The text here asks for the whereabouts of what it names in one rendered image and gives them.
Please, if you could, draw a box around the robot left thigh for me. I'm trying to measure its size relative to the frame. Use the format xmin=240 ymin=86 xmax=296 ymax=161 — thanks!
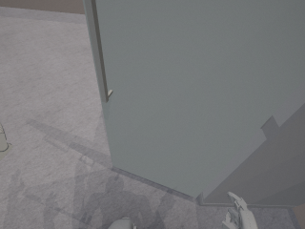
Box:
xmin=108 ymin=219 xmax=137 ymax=229

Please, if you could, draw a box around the right robot hand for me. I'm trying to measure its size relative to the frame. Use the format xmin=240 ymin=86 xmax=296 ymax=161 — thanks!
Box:
xmin=222 ymin=191 xmax=258 ymax=229

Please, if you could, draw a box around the left robot hand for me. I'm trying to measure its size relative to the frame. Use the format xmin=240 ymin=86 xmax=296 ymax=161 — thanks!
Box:
xmin=0 ymin=122 xmax=13 ymax=161

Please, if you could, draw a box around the fridge door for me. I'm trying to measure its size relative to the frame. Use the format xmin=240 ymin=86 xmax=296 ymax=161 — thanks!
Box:
xmin=82 ymin=0 xmax=305 ymax=198

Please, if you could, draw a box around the handle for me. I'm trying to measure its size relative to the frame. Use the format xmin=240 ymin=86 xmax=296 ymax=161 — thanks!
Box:
xmin=84 ymin=0 xmax=113 ymax=103

